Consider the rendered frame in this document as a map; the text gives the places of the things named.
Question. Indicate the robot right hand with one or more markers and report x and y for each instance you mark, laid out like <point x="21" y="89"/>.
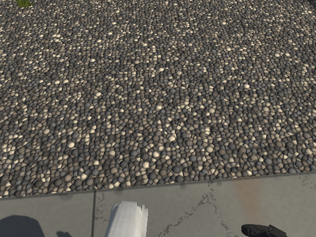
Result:
<point x="255" y="230"/>

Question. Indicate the left robot thigh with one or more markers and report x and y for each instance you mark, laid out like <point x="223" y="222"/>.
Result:
<point x="128" y="220"/>

